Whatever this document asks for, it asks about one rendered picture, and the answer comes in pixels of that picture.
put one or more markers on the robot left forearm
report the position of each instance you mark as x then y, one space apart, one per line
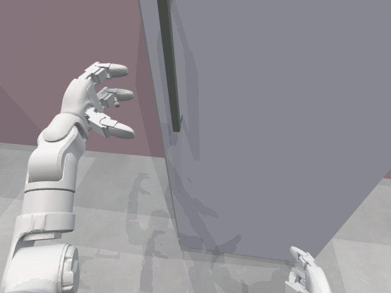
50 185

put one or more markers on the robot right hand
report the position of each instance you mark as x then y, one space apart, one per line
314 279

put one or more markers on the left robot upper arm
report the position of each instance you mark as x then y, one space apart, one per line
44 269

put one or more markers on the fridge door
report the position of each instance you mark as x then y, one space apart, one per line
286 124

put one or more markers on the robot left hand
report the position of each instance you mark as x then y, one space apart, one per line
80 98

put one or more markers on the handle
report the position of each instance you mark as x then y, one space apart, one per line
169 60

